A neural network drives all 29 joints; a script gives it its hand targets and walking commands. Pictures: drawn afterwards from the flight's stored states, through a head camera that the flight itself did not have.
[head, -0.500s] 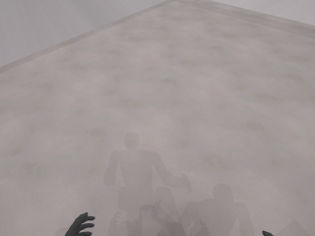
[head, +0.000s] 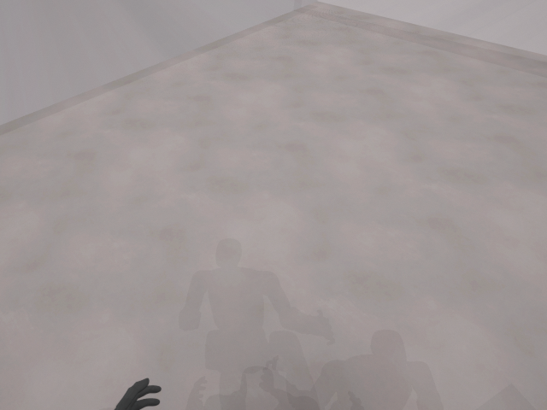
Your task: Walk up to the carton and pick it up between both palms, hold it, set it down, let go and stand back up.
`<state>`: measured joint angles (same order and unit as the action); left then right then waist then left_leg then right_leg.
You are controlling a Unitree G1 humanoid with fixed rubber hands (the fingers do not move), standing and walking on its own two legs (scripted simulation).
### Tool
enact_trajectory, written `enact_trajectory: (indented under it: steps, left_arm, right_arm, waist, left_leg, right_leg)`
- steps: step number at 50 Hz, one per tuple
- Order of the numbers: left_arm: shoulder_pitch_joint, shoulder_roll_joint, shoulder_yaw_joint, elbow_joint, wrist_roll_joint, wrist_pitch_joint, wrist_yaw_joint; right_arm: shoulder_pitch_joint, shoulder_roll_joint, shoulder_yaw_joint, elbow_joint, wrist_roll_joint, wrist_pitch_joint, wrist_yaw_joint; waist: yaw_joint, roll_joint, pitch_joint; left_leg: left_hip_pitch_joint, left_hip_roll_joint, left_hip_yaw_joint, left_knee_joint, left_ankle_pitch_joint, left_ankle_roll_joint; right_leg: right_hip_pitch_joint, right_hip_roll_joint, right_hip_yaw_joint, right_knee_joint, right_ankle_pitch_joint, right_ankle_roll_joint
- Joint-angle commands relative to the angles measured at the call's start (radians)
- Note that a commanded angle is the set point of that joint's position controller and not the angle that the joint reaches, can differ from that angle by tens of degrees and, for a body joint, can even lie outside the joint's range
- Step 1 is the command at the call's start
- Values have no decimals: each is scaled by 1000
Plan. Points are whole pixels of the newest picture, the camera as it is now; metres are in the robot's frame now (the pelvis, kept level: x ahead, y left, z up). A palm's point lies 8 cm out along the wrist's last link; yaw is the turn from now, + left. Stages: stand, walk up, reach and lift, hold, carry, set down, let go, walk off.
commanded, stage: stand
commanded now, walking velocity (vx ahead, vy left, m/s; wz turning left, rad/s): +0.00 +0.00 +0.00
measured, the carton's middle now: out of the picture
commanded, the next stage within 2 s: walk up in 0.48 s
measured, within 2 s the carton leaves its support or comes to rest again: neither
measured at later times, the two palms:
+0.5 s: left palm out of the picture +0.11 +0.25 -0.09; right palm out of the picture +0.08 -0.27 -0.11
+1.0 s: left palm out of the picture +0.09 +0.21 -0.09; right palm out of the picture +0.01 -0.40 -0.12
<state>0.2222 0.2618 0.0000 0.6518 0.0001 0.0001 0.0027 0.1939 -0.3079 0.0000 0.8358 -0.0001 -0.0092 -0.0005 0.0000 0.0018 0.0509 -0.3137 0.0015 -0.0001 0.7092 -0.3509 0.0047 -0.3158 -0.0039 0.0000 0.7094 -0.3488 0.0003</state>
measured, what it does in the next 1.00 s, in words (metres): steps on the spot: right foot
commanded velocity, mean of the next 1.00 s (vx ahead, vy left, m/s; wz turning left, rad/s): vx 0.00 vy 0.00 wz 0.00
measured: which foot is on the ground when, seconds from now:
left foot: down 0.00-1.00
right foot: down 0.00-0.70, up 0.72-0.96, down 0.98-1.00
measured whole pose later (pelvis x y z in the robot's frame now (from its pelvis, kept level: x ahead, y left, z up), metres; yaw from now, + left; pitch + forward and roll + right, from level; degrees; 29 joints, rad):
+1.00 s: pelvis -0.04 -0.07 -0.01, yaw -7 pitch -4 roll +4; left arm 0.26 0.37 0.03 0.71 0.00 0.08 -0.12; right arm 0.20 -0.43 0.00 0.90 0.00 -0.02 -0.02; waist 0.00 -0.01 0.07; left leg -0.31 0.11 0.07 0.71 -0.32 -0.08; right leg -0.37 -0.06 0.00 0.88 -0.43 0.00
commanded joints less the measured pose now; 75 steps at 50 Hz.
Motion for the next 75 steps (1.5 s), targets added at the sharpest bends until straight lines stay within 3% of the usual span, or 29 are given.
enact_trajectory:
  steps: [1,15,16,25,29,33,34,35,36,39,42,47,49,50,51,52,53,54,56,60,64,66,67,68,69,70,71,73,75]
  left_arm:
    - [-65,271,86,18,12,-69,9]
    - [-48,271,88,43,18,-67,9]
    - [-64,275,86,49,16,-65,6]
    - [-39,263,67,88,18,-67,6]
    - [-77,258,73,75,27,-61,10]
    - [-63,280,72,95,13,-63,1]
    - [-121,322,119,-49,90,2,-59]
    - [-107,289,129,-76,83,27,-74]
    - [-91,287,130,-73,90,50,-72]
    - [-32,322,143,-72,69,65,-97]
    - [-45,300,144,-76,68,69,-125]
    - [-9,315,153,-62,53,73,-142]
    - [123,317,166,10,56,61,-132]
    - [230,364,191,57,59,54,-121]
    - [232,449,198,48,68,46,-102]
    - [171,449,186,13,63,45,-92]
    - [119,466,195,-17,60,51,-86]
    - [42,460,192,-23,49,62,-80]
    - [49,404,178,-30,56,53,-76]
    - [84,374,168,-37,45,45,-74]
    - [21,331,161,-90,55,53,-68]
    - [-196,333,164,-170,50,58,-75]
    - [-202,308,158,-176,47,58,-67]
    - [2,240,141,-99,52,52,-68]
    - [5,331,153,-66,79,66,-72]
    - [14,389,176,-41,83,87,-91]
    - [105,421,164,-14,69,88,-104]
    - [165,398,158,38,39,86,-126]
    - [123,358,146,28,16,77,-138]
  right_arm:
    - [-84,-236,-77,-75,-18,-53,6]
    - [-89,-246,-76,-41,-10,-57,1]
    - [-101,-249,-69,-38,-20,-53,-5]
    - [-91,-257,-79,-14,-22,-48,3]
    - [-88,-244,-75,-2,-23,-50,0]
    - [-109,-260,-78,0,-23,-47,8]
    - [66,-403,-154,9,-26,-42,-25]
    - [141,-424,-167,-1,-35,-37,-42]
    - [149,-444,-183,-4,-28,-42,-46]
    - [71,-409,-180,-40,-35,-51,-62]
    - [52,-409,-181,-38,-36,-51,-61]
    - [-63,-451,-181,-44,-43,-50,-55]
    - [-130,-411,-155,-53,-34,-37,-48]
    - [-145,-322,-141,-41,-37,-22,-50]
    - [-117,-216,-98,-69,-14,-11,-41]
    - [-127,-232,-78,-80,-5,-11,-54]
    - [-75,-272,-79,-82,-13,-19,-55]
    - [-65,-307,-89,-43,-9,-16,-58]
    - [-73,-321,-90,-43,-2,-18,-49]
    - [54,-309,-94,14,5,-12,-59]
    - [157,-330,-105,18,12,-4,-71]
    - [466,-383,-154,73,-4,-15,-85]
    - [521,-423,-184,96,-11,-9,-90]
    - [243,-407,-178,24,-19,1,-98]
    - [143,-434,-183,-7,4,-9,-101]
    - [-30,-423,-172,-36,-2,-32,-101]
    - [-163,-411,-160,-73,-7,-42,-90]
    - [-229,-393,-154,-81,-26,-54,-85]
    - [-207,-395,-153,-41,-54,-48,-65]
  waist:
    - [11,-40,-92]
    - [9,34,-111]
    - [11,-60,-68]
    - [2,-6,-59]
    - [8,-65,-46]
    - [8,17,-54]
    - [-61,-18,22]
    - [-55,101,46]
    - [-52,60,11]
    - [5,3,-21]
    - [-16,63,-27]
    - [35,152,-22]
    - [117,24,-40]
    - [165,-196,-41]
    - [173,-525,-4]
    - [127,-468,19]
    - [100,-370,4]
    - [79,-301,59]
    - [76,-203,105]
    - [52,-174,-89]
    - [-4,-227,-116]
    - [-186,-234,-230]
    - [-243,90,-263]
    - [-71,270,-318]
    - [-44,156,-293]
    - [23,169,-156]
    - [100,163,-118]
    - [139,222,-71]
    - [116,265,-5]
  left_leg:
    - [13,99,-126,-200,194,79]
    - [28,117,-155,-203,216,80]
    - [11,110,-139,-210,235,82]
    - [27,104,-135,-232,75,72]
    - [-7,101,-130,-233,67,69]
    - [23,103,-135,-259,84,72]
    - [218,203,-231,-280,65,159]
    - [251,402,-382,-362,220,246]
    - [243,483,-440,-391,214,297]
    - [218,430,-326,-357,182,258]
    - [144,408,-259,-375,56,238]
    - [28,377,-117,-321,6,188]
    - [-103,261,51,-106,-47,112]
    - [-200,132,136,218,-85,59]
    - [-425,-34,153,446,-310,-4]
    - [-492,-46,112,482,-320,-3]
    - [-474,-50,84,492,-293,8]
    - [-430,1,38,472,-220,23]
    - [-403,23,14,438,-133,30]
    - [-268,-6,54,271,-69,15]
    - [-64,-21,61,-93,-71,41]
    - [409,2,64,-485,-21,107]
    - [668,134,-67,-681,209,194]
    - [751,420,-323,-366,304,230]
    - [601,595,-415,-405,122,337]
    - [290,635,-441,-500,-43,366]
    - [146,544,-303,-493,-15,302]
    - [-35,424,-137,-439,-29,190]
    - [-52,279,13,-391,-128,119]
  right_leg:
    - [79,-87,81,-156,191,-65]
    - [106,-91,84,-179,231,-66]
    - [90,-82,73,-170,254,-62]
    - [42,-98,121,-240,103,-62]
    - [75,-93,99,-234,121,-62]
    - [43,-82,88,-217,94,-55]
    - [-275,-19,101,-37,255,-54]
    - [-418,9,37,194,-92,-11]
    - [-430,-25,113,357,-158,-7]
    - [-364,-56,167,421,-87,-10]
    - [-305,-100,135,319,-67,-4]
    - [-118,-113,66,83,-102,-22]
    - [100,-49,-22,-163,27,-50]
    - [223,-23,84,-307,36,-71]
    - [228,-146,402,-398,222,-83]
    - [206,-180,527,-440,329,-125]
    - [180,-257,693,-536,180,-161]
    - [105,-208,641,-576,16,-85]
    - [101,-151,548,-505,188,-51]
    - [271,-113,442,-472,385,5]
    - [303,-31,390,-465,683,160]
    - [58,100,212,-235,1112,355]
    - [-174,215,98,129,826,360]
    - [-426,139,162,335,-61,182]
    - [-428,-1,215,518,-136,127]
    - [-357,-56,284,684,-107,88]
    - [-237,-43,270,644,-58,35]
    - [-78,-66,225,548,-66,2]
    - [-2,-63,82,220,-144,-20]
